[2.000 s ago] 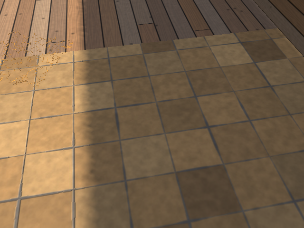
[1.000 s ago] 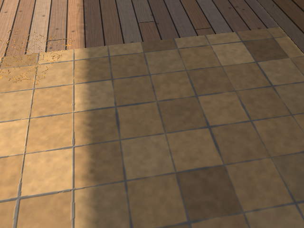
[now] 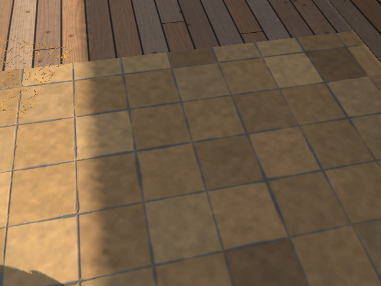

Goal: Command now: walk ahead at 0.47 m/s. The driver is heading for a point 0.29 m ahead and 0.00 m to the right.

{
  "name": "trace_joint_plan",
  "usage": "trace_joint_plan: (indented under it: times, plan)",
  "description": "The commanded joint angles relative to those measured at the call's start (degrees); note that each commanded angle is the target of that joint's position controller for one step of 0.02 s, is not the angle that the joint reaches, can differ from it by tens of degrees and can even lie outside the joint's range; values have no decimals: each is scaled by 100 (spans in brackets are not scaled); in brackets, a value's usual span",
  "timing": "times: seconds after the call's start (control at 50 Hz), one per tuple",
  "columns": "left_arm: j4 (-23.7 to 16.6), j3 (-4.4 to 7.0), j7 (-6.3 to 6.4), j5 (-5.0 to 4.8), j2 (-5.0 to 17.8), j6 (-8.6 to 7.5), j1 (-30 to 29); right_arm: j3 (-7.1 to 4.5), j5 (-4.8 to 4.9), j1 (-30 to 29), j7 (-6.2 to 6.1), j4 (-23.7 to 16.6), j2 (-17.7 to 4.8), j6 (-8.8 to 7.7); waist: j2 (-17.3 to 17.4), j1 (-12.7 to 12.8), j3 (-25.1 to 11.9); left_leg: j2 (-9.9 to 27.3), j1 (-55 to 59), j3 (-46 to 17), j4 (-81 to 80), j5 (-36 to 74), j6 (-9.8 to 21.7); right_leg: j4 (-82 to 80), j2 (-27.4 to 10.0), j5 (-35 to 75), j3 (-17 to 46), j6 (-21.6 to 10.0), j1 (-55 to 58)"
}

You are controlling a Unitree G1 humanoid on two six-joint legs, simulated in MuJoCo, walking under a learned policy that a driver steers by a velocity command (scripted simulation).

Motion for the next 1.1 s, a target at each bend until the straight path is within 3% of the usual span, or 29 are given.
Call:
trace_joint_plan:
  times: [0.02, 0.06, 0.08, 0.1, 0.12, 0.14, 0.16, 0.18, 0.22, 0.26, 0.32, 0.4, 0.48, 0.52, 0.54, 0.56, 0.58, 0.6, 0.62, 0.66, 0.72, 0.78, 1.1]
  plan:
    - [-342, 51, 61, -27, 327, -77, -113, -140, 1, 209, -61, -80, -927, -89, 797, 352, 385, 1478, -625, -329, 515, 6039, 357, -525, 410, -23, -277, -271, 874]
    - [29, 191, 140, -39, 573, -146, 1092, -190, -18, 1, -79, -112, -1074, -70, 810, 888, -270, 1503, -438, -275, 1903, 6762, 325, -745, 615, -209, -149, -504, 2016]
    - [306, 272, 181, -1, 680, -185, 1923, -210, 22, -142, -58, -144, -1121, -43, 703, 1276, -647, 1372, -830, -177, 2993, 6094, 292, -1212, 498, -5, -16, -613, 3047]
    - [480, 389, 231, 164, 1072, -218, 2704, -154, 70, -66, -19, -256, -878, -34, 208, 1452, -1153, 1047, -1834, -14, 4680, 4075, 241, -1371, -637, -573, 1200, -846, 4207]
    - [431, 456, 194, 239, 1418, -199, 2663, -76, 250, 758, 31, -282, -187, 28, -962, 881, -1683, -128, -3737, 30, 7044, -1132, 24, -1884, -2412, 360, 4194, -1847, 5344]
    - [385, 437, 144, -49, 1241, -168, 2168, -220, 111, 235, 5, -338, -753, 74, -61, 808, -1390, 126, -3998, -676, 7262, -684, 105, -2338, -2159, 392, 4227, -1783, 4640]
    - [282, 324, 140, -100, 909, -199, 1522, -243, 58, -276, 9, -531, -764, 73, -29, 567, -567, 366, -4099, -642, 6986, -216, 91, -2454, -2017, 913, 3278, -1594, 3776]
    - [303, 225, 120, -74, 539, -258, 1341, -256, 1, -447, 1, -537, -703, 74, 273, 430, -211, 515, -3890, -596, 6707, -26, 74, -2563, -1770, 1833, 2644, -1410, 3153]
    - [440, 72, 187, -60, 135, -335, 1396, -263, -105, -332, 36, -481, -517, 222, 133, 135, -118, 668, -3274, -568, 6119, 0, -34, -2655, -1313, 2897, 1611, -1066, 2442]
    - [560, 11, 208, -23, 179, -423, 1633, -261, -94, -332, 65, -467, -368, 353, 28, 20, -180, 586, -2968, -461, 5610, 86, -120, -2614, -1157, 3938, 1148, -935, 2263]
    - [605, -38, 224, 19, 416, -436, 1714, -246, -62, -633, 48, -527, -374, 486, -205, -95, -234, 535, -2977, -266, 4618, 442, -204, -2508, -925, 4580, 641, -753, 2269]
    - [722, -131, 274, -11, 411, -331, 2100, -199, 18, -1340, -11, -633, -447, 537, -485, 151, -372, 461, -2842, -41, 3468, 913, -238, -2325, -816, 4419, 460, -438, 2585]
    - [812, -192, 338, 33, 330, -218, 2265, -161, 40, -1614, -73, -587, -484, 541, -466, 290, -253, 487, -2587, -67, 2813, 710, -224, -2163, -992, 3418, 715, -559, 2680]
    - [804, -216, 365, 12, 289, -170, 2159, -125, 27, -1545, -104, -512, -422, 507, -344, 218, -106, 515, -2220, -81, 2024, 802, -170, -2012, -1047, 2587, 904, -557, 2594]
    - [819, -208, 376, -2, 304, -153, 2161, -95, 12, -1430, -116, -461, -378, 465, -162, 142, -57, 632, -1826, -223, 1338, 1461, -157, -1905, -961, 1975, 936, -404, 2464]
    - [803, -214, 382, 8, 250, -160, 2310, -128, -17, -1196, -142, -372, -594, 406, 128, 217, -183, 1053, -1271, -638, 1270, 2525, -133, -1769, -775, 1209, 939, -230, 2244]
    - [857, -196, 381, -11, 145, -154, 2780, -144, -28, -1090, -146, -341, -789, 359, 520, 521, -213, 1527, -931, -1030, 1512, 3880, 55, -1771, -455, 23, 809, -113, 1945]
    - [1046, -261, 397, -67, -176, -71, 3092, -103, 63, -1287, -124, -295, -644, 387, 908, 579, -173, 1618, -1384, -1112, 1496, 3836, 329, -2054, -233, -880, 686, -27, 2259]
    - [1059, -228, 422, -29, -1, -24, 2870, -73, 52, -1405, -79, -320, -471, 403, 772, 483, 70, 1426, -1749, -1069, 1354, 3196, 235, -2163, -224, -804, 734, 4, 2500]
    - [989, -173, 413, -32, 170, 16, 2482, -71, 53, -1424, -85, -299, -484, 418, 542, 385, 128, 1117, -1909, -838, 1253, 2696, 54, -2131, -325, -145, 813, -18, 2753]
    - [1010, -211, 403, -42, 38, 24, 2396, -83, 103, -1275, -144, -191, -538, 411, 316, 382, 15, 1036, -1762, -786, 1190, 2599, 9, -2158, -432, 192, 827, 13, 2896]
    - [1079, -216, 438, -46, 27, 42, 2348, -80, 86, -1223, -144, -137, -514, 415, 136, 359, 32, 1042, -1709, -789, 1157, 2611, 18, -2204, -442, 165, 814, 51, 2938]
    - [1279, -278, 477, -52, -35, 97, 2356, -33, 68, -940, -153, 141, -397, 480, 86, 300, 229, 966, -1697, -753, 993, 2174, -16, -2301, -522, -30, 853, 79, 2825]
